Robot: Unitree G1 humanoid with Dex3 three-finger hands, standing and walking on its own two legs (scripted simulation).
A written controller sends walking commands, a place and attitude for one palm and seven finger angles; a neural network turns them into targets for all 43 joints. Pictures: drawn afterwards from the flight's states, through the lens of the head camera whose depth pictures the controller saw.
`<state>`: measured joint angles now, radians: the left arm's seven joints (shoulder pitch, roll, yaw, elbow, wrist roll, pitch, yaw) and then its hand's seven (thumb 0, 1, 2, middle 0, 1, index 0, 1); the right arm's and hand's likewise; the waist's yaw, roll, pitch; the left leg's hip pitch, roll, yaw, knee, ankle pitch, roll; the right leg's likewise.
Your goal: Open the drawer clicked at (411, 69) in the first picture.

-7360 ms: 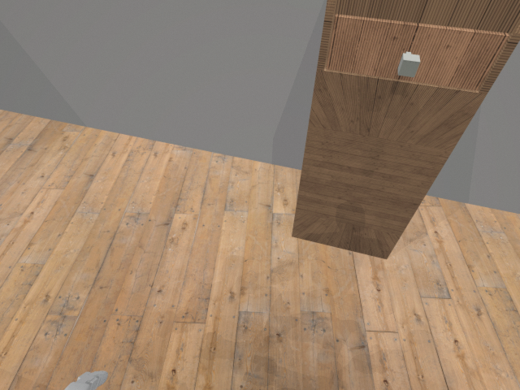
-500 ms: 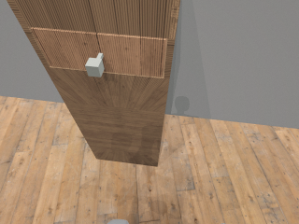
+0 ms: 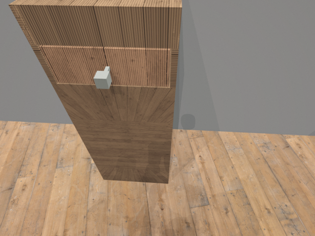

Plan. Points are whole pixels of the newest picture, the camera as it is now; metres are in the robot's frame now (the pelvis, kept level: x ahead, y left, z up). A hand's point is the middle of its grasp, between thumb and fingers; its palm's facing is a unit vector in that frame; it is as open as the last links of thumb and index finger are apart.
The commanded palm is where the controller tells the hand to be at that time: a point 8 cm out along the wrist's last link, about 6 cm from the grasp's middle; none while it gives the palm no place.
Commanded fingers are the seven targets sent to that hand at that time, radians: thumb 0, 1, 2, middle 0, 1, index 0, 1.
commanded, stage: come to a stop and stand still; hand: left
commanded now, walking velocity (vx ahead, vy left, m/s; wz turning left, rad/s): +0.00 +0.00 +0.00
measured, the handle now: (104, 75) +0.53 +0.20 +0.13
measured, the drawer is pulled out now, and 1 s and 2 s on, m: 0.00 0.00 0.00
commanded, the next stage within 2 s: look again from close up in 0.08 s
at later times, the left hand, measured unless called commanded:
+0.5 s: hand out of the picture +0.04 +0.20 -0.17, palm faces -0.02 -0.98 -0.22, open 7.3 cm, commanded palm none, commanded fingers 0.00 0.90 0.90 -0.20 -0.30 -0.20 -0.30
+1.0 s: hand (82, 192) +0.22 +0.21 -0.01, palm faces +0.02 -0.61 -0.79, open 7.6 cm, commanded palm +0.14 +0.23 -0.02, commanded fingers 0.00 0.62 0.78 -0.22 -0.48 -0.22 -0.48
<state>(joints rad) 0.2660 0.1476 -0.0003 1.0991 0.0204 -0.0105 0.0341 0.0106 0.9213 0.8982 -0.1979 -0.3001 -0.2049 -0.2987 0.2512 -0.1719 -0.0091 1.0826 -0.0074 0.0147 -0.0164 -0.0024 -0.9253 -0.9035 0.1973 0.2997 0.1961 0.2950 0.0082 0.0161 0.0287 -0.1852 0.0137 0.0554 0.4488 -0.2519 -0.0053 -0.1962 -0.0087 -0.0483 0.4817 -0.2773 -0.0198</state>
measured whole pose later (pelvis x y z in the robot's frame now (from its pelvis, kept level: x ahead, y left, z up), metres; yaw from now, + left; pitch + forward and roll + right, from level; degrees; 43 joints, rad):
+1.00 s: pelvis +0.01 +0.01 -0.01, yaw -1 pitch +4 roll +2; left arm 0.37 0.28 -0.06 0.02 0.48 0.08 0.26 0.02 0.83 0.86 -0.21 -0.36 -0.21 -0.35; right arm 0.22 -0.24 -0.02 0.77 0.00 -0.21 -0.05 0.01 -0.91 -0.90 0.20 0.30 0.20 0.29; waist 0.01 0.07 -0.08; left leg -0.31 -0.01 0.08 0.56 -0.33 0.01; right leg -0.35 -0.04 -0.02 0.64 -0.36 -0.01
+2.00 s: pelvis -0.01 +0.03 +0.00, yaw +1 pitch -2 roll +0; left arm -0.09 0.55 -0.02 -0.10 0.87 0.08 -0.01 0.00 -0.33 0.37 -0.31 -1.09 -0.31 -1.09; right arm 0.06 -0.25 0.01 0.63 0.02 0.11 -0.01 0.01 -0.90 -0.90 0.20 0.30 0.19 0.29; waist 0.10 0.10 0.01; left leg -0.17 -0.03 0.05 0.43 -0.22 0.04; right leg -0.17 -0.05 -0.05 0.45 -0.24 0.01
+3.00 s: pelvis -0.03 +0.01 +0.00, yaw +2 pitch -3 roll +0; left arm -0.28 0.63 -0.03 -0.09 0.78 0.00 -0.28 0.00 -0.49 0.30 -0.32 -1.20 -0.32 -1.20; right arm 0.09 -0.28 0.04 0.62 0.03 0.09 0.01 0.01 -0.90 -0.90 0.20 0.30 0.20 0.30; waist 0.10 0.12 0.02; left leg -0.18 -0.01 0.02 0.40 -0.18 0.01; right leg -0.18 -0.03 -0.08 0.43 -0.21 -0.01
